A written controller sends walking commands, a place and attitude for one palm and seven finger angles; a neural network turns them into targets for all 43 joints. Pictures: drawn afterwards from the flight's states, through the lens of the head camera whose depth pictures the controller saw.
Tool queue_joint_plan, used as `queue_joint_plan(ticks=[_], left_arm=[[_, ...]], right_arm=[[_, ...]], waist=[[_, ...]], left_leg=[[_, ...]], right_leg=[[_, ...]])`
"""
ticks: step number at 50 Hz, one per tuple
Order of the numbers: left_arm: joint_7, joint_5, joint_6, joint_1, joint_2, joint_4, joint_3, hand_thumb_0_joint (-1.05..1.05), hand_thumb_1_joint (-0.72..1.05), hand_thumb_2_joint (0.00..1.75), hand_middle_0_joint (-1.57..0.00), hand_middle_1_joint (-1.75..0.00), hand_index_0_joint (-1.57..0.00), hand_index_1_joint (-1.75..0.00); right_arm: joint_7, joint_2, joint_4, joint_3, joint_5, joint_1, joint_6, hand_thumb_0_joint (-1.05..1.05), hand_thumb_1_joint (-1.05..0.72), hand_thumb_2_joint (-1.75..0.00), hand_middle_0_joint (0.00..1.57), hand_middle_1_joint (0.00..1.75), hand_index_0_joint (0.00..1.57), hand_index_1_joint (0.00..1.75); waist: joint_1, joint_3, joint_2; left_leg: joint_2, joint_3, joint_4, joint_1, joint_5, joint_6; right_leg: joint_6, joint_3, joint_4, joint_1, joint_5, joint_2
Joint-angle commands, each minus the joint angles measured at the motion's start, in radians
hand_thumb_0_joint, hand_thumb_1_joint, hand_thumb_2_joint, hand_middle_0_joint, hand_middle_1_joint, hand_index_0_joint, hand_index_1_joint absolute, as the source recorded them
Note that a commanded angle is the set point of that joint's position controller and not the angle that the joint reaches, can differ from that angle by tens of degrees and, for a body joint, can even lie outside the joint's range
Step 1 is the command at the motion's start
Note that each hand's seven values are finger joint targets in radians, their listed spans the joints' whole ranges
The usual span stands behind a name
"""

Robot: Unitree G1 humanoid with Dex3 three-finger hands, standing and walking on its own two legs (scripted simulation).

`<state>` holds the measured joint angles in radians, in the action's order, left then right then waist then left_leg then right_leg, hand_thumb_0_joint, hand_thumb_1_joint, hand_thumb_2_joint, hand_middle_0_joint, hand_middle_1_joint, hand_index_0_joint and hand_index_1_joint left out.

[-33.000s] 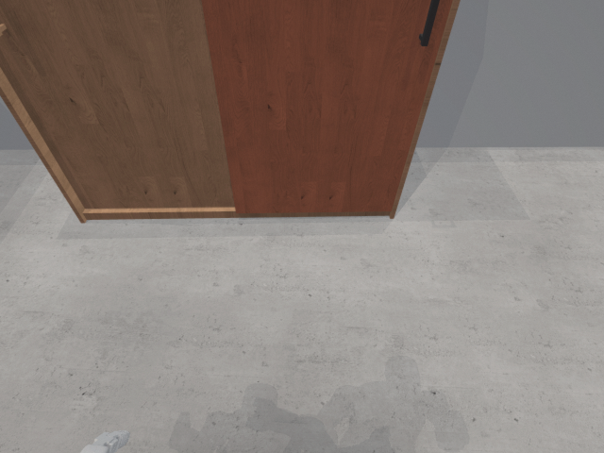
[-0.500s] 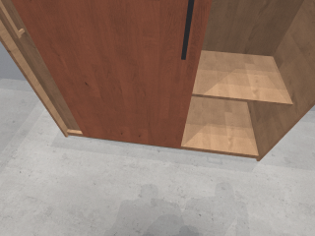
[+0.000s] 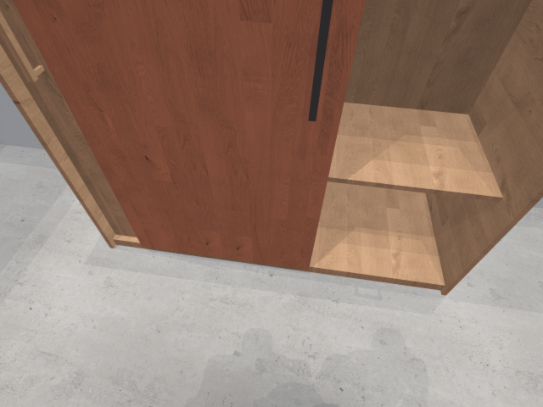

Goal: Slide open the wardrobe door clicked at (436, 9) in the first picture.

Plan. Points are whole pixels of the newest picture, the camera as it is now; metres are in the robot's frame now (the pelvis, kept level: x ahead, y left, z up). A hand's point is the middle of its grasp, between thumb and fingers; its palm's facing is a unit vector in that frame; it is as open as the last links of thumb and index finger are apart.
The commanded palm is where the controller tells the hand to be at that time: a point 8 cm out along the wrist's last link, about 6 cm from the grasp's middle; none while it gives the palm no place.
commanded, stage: let the arm hang, fingers relaxed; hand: right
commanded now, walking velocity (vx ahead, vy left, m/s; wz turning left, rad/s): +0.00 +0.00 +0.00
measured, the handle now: (321, 48) +0.71 -0.05 +0.19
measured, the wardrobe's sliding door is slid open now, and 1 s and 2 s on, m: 0.54 0.54 0.54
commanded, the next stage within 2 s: look to check the result in 0.06 s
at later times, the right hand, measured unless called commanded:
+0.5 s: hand out of the picture +0.04 -0.16 -0.17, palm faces +0.01 +0.98 -0.19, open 7.3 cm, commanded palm none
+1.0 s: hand out of the picture +0.04 -0.16 -0.17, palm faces +0.01 +0.98 -0.18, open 7.3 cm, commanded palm none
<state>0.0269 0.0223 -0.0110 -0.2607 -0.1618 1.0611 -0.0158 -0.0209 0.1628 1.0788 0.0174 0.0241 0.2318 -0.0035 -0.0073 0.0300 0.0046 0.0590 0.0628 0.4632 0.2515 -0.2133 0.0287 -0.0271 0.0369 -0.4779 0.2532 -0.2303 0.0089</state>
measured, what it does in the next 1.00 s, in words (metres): stands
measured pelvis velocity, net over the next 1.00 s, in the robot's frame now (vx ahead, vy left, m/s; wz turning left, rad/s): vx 0.03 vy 0.01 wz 0.01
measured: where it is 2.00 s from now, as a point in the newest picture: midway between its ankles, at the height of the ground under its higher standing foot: outside the picture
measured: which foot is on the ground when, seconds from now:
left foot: down 0.00-1.00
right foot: down 0.00-1.00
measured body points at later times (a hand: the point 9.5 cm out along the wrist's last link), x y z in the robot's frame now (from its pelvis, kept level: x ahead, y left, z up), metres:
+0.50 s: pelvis +0.03 +0.01 +0.00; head +0.05 +0.01 +0.45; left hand +0.04 +0.24 -0.15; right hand +0.04 -0.22 -0.16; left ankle +0.02 +0.14 -0.74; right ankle +0.02 -0.10 -0.74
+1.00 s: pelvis +0.03 +0.01 +0.01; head +0.05 +0.01 +0.45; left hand +0.03 +0.24 -0.15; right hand +0.04 -0.21 -0.16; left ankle +0.02 +0.14 -0.74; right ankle +0.02 -0.10 -0.74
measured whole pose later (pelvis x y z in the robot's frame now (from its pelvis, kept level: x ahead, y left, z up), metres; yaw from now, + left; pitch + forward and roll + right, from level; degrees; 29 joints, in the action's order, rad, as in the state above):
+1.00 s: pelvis +0.03 +0.01 +0.01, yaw +0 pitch -1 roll +0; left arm 0.04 0.01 0.00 -0.24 -0.15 1.14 0.00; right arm -0.02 0.16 1.14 0.01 0.02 0.24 0.01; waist 0.00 0.05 -0.01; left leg 0.03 0.07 0.40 0.15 -0.23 0.01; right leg 0.00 0.04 -0.40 0.14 -0.24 -0.01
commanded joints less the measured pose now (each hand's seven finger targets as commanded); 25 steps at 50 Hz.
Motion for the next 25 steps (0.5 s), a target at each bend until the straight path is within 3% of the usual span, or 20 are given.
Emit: queue_joint_plan(ticks=[1,8,17,25], left_arm=[[0.002,0.001,0.017,-0.048,-0.099,-0.021,-0.014,0.0,0.9,0.9,-0.2,-0.3,-0.2,-0.3],[0.006,-0.001,0.021,-0.026,-0.103,0.0,-0.007,0.0,0.9,0.9,-0.2,-0.3,-0.2,-0.3],[0.009,-0.002,0.018,-0.012,-0.103,0.023,-0.002,0.0,0.9,0.9,-0.2,-0.3,-0.2,-0.3],[0.011,-0.004,0.021,-0.017,-0.109,0.033,-0.001,0.0,0.9,0.9,-0.2,-0.3,-0.2,-0.3]], right_arm=[[-0.007,0.105,-0.018,0.016,-0.006,0.051,0.016,0.0,-0.9,-0.9,0.2,0.3,0.2,0.3],[-0.008,0.108,0.002,0.014,-0.009,0.047,0.02,0.0,-0.9,-0.9,0.2,0.3,0.2,0.3],[-0.008,0.106,0.026,0.009,-0.01,0.051,0.018,0.0,-0.9,-0.9,0.2,0.3,0.2,0.3],[-0.009,0.114,0.029,0.011,-0.011,0.056,0.023,0.0,-0.9,-0.9,0.2,0.3,0.2,0.3]], waist=[[0.002,-0.002,-0.02],[0.001,-0.031,-0.002],[0.003,0.005,-0.001],[0.007,-0.01,-0.009]], left_leg=[[0.06,-0.065,-0.083,-0.039,0.034,-0.044],[0.064,-0.066,-0.081,-0.076,0.126,-0.044],[0.062,-0.063,-0.106,-0.076,0.11,-0.041],[0.062,-0.061,-0.112,-0.106,0.15,-0.043]], right_leg=[[-0.01,-0.086,0.113,0.011,0.081,-0.103],[-0.006,-0.075,0.102,-0.045,0.182,-0.108],[-0.002,-0.07,0.121,-0.06,0.171,-0.111],[-0.001,-0.065,0.123,-0.079,0.208,-0.113]])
